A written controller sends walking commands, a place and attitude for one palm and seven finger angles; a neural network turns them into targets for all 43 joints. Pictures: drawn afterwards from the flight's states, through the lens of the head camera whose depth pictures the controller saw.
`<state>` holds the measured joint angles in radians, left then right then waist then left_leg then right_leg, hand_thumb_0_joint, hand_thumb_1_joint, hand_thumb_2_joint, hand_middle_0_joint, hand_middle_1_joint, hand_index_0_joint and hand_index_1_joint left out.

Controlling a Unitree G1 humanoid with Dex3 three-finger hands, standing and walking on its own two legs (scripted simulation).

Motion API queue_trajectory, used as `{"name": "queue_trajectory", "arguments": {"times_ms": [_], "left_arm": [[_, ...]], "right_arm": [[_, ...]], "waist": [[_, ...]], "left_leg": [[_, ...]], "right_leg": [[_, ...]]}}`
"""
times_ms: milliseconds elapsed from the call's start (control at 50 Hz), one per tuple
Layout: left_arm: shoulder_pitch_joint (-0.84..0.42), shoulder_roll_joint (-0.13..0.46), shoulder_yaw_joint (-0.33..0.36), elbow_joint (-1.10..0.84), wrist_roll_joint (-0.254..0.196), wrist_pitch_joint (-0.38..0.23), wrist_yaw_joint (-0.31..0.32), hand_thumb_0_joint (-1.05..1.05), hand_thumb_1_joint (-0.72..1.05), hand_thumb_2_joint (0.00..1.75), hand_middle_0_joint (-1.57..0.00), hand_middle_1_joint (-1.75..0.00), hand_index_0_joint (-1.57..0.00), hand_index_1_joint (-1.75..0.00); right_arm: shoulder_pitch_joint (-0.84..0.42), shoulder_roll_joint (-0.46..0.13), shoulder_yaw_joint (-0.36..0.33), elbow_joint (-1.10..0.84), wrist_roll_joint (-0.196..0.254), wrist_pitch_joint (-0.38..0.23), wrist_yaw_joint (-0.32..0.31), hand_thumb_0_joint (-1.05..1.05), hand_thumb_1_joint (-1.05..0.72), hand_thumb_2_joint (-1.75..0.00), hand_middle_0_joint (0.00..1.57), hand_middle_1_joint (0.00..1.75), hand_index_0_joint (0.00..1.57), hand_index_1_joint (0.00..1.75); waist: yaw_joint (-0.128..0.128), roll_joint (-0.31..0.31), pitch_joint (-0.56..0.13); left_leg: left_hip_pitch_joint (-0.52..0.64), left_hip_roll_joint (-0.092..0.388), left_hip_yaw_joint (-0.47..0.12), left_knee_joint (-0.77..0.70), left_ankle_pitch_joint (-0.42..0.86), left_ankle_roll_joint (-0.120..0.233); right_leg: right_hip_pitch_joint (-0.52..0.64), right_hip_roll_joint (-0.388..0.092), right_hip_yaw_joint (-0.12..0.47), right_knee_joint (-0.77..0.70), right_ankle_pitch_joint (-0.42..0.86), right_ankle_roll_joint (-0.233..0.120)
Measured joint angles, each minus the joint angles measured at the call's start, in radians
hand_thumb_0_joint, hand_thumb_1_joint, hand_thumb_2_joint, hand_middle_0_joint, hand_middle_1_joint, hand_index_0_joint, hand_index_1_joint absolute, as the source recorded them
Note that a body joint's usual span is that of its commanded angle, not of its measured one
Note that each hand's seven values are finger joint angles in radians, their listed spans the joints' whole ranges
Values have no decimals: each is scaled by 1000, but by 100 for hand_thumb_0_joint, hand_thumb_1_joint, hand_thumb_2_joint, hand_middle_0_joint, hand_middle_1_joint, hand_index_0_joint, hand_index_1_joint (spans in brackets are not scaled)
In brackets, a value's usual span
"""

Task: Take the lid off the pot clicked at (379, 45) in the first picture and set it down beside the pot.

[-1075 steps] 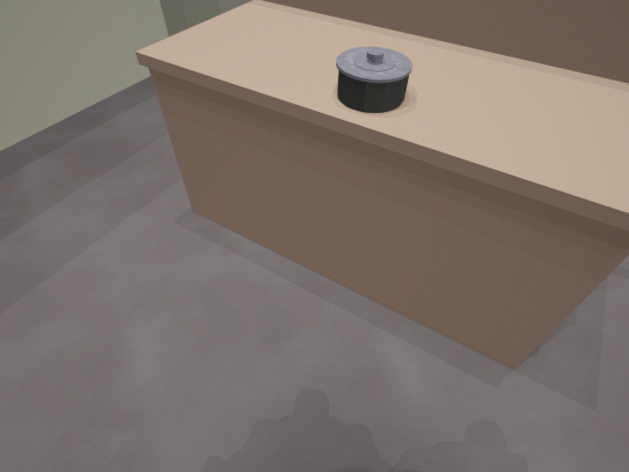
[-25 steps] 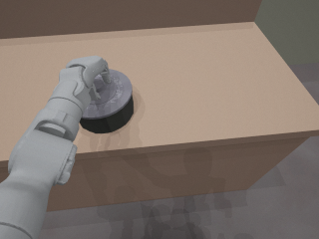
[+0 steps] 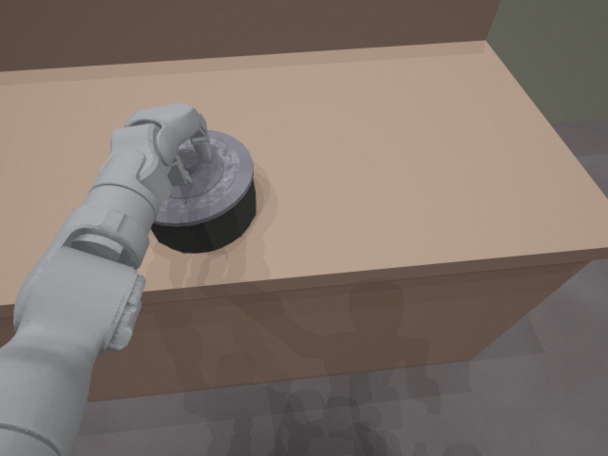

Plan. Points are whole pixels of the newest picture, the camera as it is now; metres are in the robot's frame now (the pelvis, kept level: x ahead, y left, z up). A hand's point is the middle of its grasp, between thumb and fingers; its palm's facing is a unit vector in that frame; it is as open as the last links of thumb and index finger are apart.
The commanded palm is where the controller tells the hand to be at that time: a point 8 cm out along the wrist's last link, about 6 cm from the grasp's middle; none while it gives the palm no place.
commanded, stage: close the fingers and squeeze the knob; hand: left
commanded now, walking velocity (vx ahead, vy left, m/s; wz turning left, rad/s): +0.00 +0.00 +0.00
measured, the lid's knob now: (185, 162) +0.52 +0.14 +0.09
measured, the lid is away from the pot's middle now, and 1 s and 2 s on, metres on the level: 0.00 0.00 0.01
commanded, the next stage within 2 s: lift the lid straight up in 0.66 s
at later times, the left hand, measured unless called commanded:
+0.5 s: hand (176, 167) +0.49 +0.14 +0.11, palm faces -0.38 -0.07 -0.92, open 7.2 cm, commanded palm +0.49 +0.14 +0.16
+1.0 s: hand (178, 166) +0.49 +0.13 +0.11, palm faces -0.38 -0.05 -0.92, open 7.2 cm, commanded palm +0.50 +0.14 +0.18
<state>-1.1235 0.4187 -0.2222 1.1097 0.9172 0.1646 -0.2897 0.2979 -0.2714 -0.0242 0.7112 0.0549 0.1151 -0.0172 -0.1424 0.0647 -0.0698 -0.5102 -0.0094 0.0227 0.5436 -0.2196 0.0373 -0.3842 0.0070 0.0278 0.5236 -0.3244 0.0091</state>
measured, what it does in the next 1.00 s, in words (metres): stands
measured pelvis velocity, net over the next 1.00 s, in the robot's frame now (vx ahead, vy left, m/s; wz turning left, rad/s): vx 0.00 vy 0.00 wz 0.01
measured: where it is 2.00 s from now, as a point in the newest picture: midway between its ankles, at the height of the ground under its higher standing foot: outside the picture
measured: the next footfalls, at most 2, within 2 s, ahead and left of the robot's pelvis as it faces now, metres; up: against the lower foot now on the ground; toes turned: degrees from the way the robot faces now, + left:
none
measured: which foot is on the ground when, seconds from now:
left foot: down 0.00-1.00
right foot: down 0.00-1.00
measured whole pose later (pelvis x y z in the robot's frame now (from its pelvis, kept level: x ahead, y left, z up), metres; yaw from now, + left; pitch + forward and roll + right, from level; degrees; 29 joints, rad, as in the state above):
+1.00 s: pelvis +0.00 +0.00 +0.00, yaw +0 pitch +10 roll -1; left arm -1.10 0.41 -0.25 1.07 0.91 0.17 -0.29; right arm 0.31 -0.27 -0.03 0.73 0.06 0.08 -0.02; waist -0.14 0.07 -0.06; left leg -0.48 -0.01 0.02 0.53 -0.21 0.04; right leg -0.36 0.00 0.02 0.51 -0.32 0.01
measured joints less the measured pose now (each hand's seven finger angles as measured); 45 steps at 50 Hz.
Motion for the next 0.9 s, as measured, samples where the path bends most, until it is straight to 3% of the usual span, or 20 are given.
{"name": "queue_trajectory", "arguments": {"times_ms": [160,900], "left_arm": [[6,2,0,-5,1,-3,2,1,35,60,-71,-101,-65,-97],[2,-8,-37,-16,-6,13,-9,0,37,58,-70,-99,-63,-99]], "right_arm": [[13,0,-2,1,0,3,1,1,-90,-90,20,30,20,30],[12,-3,-6,15,0,-22,-5,1,-90,-90,20,30,20,30]], "waist": [[0,1,-1],[5,2,5]], "left_leg": [[3,1,2,-2,1,1],[10,-3,-7,-8,6,-1]], "right_leg": [[3,1,2,-4,3,1],[11,-2,-7,-6,3,-2]]}}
